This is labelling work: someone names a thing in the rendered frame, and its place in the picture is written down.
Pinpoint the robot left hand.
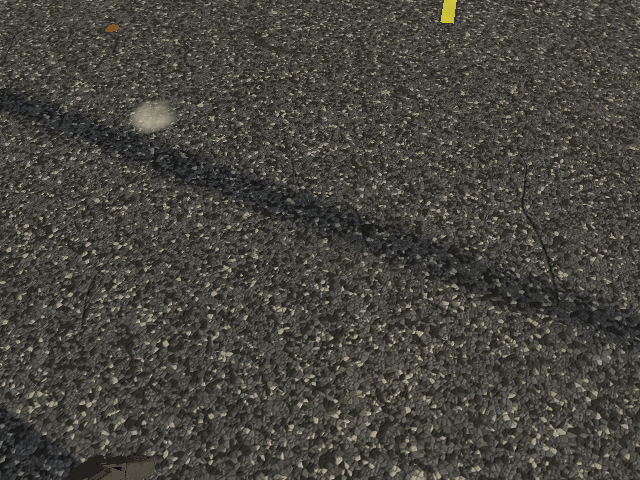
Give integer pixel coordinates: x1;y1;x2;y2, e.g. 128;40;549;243
64;455;155;480

